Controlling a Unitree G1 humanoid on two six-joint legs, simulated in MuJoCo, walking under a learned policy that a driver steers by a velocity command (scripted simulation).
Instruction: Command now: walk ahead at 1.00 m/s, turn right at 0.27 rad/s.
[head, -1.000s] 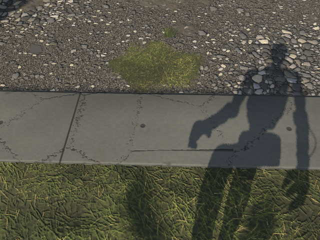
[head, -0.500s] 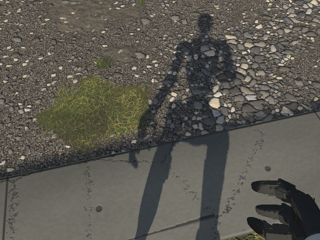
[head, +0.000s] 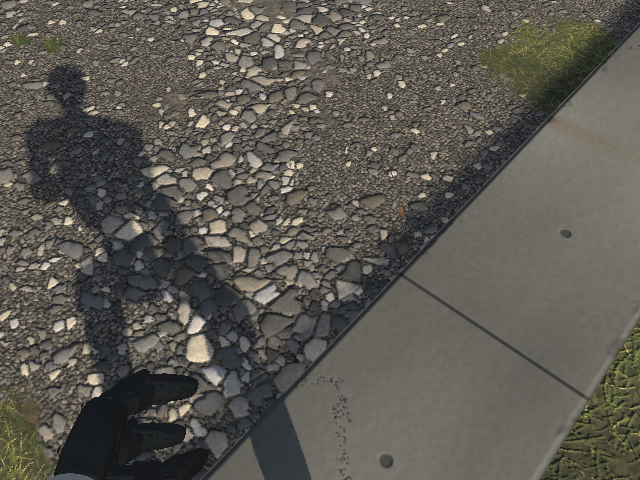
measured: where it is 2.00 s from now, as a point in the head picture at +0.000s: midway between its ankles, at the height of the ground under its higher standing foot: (198, 399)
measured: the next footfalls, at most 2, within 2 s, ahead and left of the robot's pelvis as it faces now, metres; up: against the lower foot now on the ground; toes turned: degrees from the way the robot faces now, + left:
left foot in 0.38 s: +0.51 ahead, +0.10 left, +0.00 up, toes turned +8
right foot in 0.74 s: +0.68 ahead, -0.08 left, +0.00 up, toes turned +35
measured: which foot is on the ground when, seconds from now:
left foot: down 0.00-0.00, up 0.02-0.36, down 0.38-0.74, up 0.76-1.00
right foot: down 0.00-0.38, up 0.40-0.72, down 0.74-1.00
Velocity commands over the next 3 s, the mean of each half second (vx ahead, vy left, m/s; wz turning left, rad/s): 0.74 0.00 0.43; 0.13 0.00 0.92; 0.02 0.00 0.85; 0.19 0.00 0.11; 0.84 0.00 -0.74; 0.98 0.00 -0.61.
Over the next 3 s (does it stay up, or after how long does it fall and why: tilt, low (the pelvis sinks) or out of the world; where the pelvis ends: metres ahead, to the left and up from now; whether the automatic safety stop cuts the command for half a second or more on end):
stays up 1.17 0.88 -0.08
